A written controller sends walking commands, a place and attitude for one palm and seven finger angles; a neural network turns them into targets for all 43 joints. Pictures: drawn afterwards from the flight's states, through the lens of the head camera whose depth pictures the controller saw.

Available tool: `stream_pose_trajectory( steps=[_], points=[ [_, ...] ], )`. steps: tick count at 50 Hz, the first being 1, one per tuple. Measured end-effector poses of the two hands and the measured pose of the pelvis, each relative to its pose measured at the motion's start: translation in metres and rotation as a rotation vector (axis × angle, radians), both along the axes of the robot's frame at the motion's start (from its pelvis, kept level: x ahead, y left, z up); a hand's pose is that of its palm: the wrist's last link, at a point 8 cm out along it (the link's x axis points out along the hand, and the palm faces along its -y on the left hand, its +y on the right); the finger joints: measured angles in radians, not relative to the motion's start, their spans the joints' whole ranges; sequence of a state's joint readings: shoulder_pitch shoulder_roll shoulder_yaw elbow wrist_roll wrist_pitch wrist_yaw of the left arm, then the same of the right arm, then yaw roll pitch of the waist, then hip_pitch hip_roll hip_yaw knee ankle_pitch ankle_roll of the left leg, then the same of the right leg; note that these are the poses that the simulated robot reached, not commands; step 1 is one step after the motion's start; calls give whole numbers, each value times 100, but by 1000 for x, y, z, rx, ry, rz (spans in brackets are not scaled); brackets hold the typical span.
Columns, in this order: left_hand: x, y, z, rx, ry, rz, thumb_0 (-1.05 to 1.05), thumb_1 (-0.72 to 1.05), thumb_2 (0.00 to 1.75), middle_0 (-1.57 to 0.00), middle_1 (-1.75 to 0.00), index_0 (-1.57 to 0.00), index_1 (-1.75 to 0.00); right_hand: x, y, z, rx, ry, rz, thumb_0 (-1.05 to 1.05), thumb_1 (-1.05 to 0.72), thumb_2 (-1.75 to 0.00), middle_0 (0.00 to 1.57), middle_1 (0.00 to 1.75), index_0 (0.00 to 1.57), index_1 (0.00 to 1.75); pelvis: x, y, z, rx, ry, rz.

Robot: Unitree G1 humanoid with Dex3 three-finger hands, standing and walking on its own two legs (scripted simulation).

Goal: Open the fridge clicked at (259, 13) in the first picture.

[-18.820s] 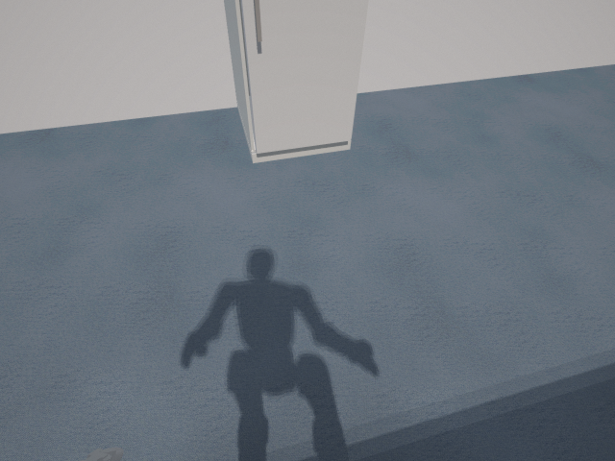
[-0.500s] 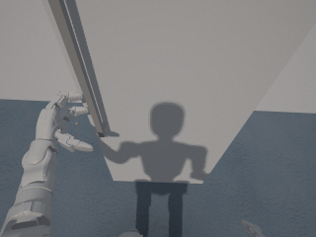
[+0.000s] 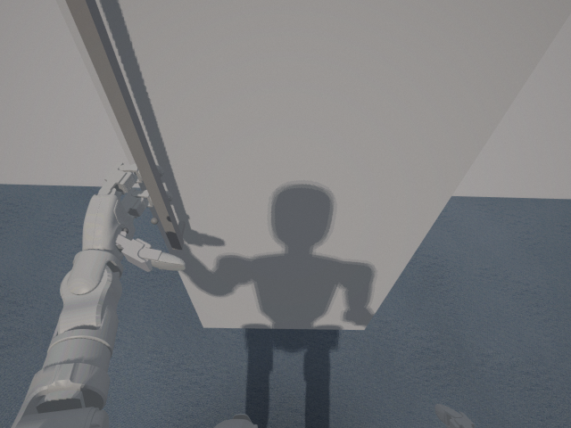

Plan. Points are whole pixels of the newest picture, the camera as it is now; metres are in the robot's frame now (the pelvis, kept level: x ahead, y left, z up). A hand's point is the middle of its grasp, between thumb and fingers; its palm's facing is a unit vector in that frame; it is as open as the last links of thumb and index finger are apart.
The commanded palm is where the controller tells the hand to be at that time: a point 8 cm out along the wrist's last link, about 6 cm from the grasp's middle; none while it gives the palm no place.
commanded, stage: slide the fingers in behind the handle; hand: left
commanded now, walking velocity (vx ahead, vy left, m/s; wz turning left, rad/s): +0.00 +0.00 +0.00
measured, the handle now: (144, 141) +0.44 +0.20 +0.16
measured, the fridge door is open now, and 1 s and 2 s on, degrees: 0 0 0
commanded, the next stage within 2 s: grip the handle and tug to test in 0.80 s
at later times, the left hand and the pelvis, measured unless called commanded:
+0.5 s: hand (158, 223) +0.38 +0.19 +0.07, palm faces +0.06 -1.00 +0.00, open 14.5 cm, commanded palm +0.34 +0.23 +0.08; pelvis +0.00 -0.01 +0.00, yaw +1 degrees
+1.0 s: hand (157, 223) +0.38 +0.19 +0.07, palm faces +0.04 -1.00 +0.01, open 14.2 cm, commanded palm +0.35 +0.24 +0.08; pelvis +0.01 +0.00 +0.00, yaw +0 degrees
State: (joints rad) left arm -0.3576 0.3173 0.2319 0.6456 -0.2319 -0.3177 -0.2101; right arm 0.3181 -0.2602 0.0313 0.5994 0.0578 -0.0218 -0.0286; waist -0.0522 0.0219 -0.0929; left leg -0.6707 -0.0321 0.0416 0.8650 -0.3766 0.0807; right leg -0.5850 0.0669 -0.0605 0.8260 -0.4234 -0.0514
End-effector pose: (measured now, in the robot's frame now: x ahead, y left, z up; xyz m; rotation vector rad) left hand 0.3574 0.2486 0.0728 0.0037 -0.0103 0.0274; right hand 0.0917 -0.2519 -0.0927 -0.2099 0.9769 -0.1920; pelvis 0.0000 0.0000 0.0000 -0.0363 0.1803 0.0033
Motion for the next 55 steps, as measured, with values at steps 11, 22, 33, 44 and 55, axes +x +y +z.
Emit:
stream_pose_trajectory(
  steps=[11, 22, 33, 44, 55],
  points=[
    [-4, -6, 1, 2, 3, 34, -1, -50, 30, -25, -119, -25, -118, 6, -5, -2, 6, -12, 9, 1, -90, -90, 20, 30, 20, 30, 0, -4, 0, 3, -5, 6],
    [-7, -8, 0, 1, -3, 42, -1, -50, 30, -20, -117, -20, -116, 20, -5, 1, 10, -44, 29, 1, -90, -90, 20, 30, 20, 30, 3, -6, 0, 4, -7, 10],
    [-6, -6, 0, -2, 0, 21, -1, -50, 30, -22, -117, -21, -116, 27, -1, 3, 10, -56, 31, 1, -90, -90, 20, 30, 20, 30, 7, -4, 0, 2, -4, 7],
    [-5, -5, 0, -6, -1, 11, -1, -50, 30, -22, -117, -22, -115, 24, 3, 4, 11, -52, 25, 1, -90, -90, 20, 30, 20, 30, 7, 1, 1, 0, -4, 2],
    [-3, -4, 0, -9, -5, 7, -1, -36, 37, -25, -120, -25, -118, 17, 7, 3, 3, -36, 24, 1, -90, -90, 20, 30, 20, 30, 4, 4, 0, -5, -4, 5]
  ],
)
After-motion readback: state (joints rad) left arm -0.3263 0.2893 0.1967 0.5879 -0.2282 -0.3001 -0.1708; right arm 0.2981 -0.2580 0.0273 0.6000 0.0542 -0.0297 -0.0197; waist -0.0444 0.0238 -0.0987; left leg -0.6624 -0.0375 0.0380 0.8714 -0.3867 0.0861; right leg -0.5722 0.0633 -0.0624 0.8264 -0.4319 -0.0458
